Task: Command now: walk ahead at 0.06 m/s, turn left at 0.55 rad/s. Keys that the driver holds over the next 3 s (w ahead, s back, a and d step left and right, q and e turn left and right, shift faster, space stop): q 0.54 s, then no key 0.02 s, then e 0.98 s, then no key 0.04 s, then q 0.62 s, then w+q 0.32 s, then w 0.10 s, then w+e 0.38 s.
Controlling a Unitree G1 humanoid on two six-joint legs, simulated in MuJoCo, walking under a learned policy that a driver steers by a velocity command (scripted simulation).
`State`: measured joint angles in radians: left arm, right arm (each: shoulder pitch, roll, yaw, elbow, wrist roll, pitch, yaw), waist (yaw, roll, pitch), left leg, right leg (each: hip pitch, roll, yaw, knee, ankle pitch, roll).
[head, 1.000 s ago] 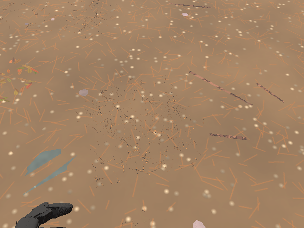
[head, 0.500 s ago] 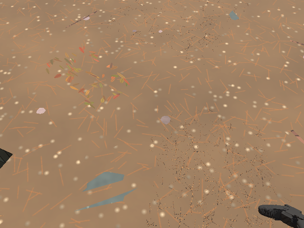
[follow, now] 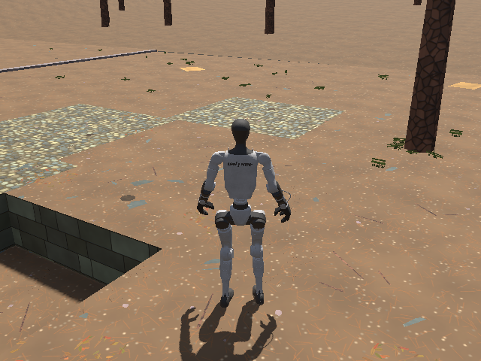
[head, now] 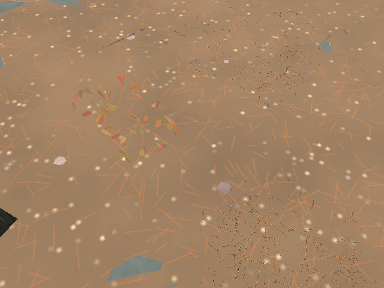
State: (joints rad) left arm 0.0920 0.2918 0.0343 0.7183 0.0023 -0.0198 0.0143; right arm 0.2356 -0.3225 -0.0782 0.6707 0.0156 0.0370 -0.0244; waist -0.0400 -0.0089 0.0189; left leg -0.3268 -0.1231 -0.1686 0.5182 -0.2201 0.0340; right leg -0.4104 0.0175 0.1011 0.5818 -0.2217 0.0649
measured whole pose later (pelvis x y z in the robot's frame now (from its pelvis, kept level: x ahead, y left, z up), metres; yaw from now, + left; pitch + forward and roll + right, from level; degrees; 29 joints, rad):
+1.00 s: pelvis +0.00 +0.03 +0.00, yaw +14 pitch +0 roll +1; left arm 0.21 0.30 0.06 0.75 0.00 0.01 0.01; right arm 0.12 -0.27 -0.07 0.70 -0.01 0.03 -0.03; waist 0.02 0.01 0.05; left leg -0.30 -0.06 -0.01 0.70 -0.44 0.02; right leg -0.30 -0.01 0.08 0.58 -0.29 0.01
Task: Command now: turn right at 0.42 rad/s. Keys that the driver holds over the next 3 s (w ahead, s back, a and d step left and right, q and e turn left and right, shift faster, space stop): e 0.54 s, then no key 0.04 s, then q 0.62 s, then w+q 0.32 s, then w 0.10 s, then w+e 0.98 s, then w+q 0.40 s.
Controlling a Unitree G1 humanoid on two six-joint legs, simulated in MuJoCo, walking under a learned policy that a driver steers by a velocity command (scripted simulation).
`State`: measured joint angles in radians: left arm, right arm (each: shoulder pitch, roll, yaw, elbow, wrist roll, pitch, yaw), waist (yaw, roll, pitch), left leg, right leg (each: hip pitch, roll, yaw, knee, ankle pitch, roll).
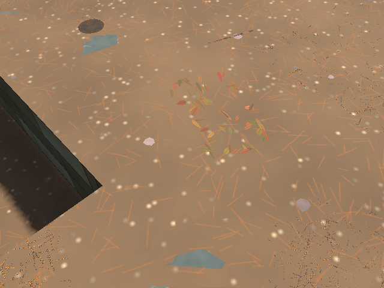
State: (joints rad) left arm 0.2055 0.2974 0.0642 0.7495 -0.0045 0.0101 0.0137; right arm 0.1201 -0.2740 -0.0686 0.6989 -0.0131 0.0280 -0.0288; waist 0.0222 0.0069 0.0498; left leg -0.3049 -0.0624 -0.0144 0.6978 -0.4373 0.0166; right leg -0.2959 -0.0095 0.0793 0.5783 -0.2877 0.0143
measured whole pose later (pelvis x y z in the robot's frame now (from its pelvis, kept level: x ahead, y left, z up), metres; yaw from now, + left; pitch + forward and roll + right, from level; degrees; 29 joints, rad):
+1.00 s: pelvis -0.02 -0.03 +0.01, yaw -15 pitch +0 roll -1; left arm 0.08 0.25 0.05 0.73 0.02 0.02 0.02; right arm 0.21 -0.30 -0.07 0.75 0.02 0.07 -0.02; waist -0.02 0.01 0.06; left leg -0.36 0.07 0.01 0.84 -0.47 -0.09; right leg -0.21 -0.01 -0.16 0.47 -0.26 -0.05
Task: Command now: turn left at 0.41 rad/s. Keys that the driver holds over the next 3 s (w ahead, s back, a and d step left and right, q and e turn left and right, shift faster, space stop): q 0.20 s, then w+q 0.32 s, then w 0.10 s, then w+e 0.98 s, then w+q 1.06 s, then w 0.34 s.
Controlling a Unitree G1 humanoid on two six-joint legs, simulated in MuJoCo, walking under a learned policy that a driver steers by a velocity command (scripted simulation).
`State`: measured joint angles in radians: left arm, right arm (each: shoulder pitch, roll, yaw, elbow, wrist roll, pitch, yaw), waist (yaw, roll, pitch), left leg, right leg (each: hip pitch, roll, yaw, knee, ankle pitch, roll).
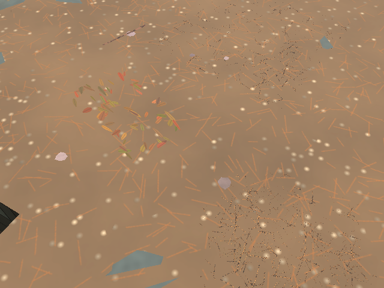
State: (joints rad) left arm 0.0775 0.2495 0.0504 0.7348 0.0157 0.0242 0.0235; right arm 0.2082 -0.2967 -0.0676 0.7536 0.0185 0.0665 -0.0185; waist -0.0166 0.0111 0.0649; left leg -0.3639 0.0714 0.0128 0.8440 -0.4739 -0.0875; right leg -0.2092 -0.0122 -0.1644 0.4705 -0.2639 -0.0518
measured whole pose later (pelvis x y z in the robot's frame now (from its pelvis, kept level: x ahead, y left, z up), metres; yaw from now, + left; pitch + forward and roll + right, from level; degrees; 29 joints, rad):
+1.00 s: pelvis +0.24 +0.08 +0.01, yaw +16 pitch +2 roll +0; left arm 0.46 0.26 0.05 0.84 -0.03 -0.05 0.01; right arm 0.04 -0.26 -0.03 0.62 0.01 -0.11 0.02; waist 0.12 0.04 0.04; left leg -0.55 0.02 -0.08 0.55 -0.05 -0.04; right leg -0.03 0.05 0.15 0.30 -0.30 -0.03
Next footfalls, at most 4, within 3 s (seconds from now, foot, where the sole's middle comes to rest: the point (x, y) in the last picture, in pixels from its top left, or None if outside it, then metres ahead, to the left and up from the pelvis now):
0.12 left None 0.01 0.13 -0.77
0.64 right None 0.22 -0.05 -0.77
1.08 left None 0.41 0.27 -0.77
1.56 right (193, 221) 0.70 0.02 -0.77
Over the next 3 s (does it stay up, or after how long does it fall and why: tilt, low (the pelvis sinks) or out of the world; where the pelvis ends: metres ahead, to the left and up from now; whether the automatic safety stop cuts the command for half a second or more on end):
stays up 1.33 0.17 0.00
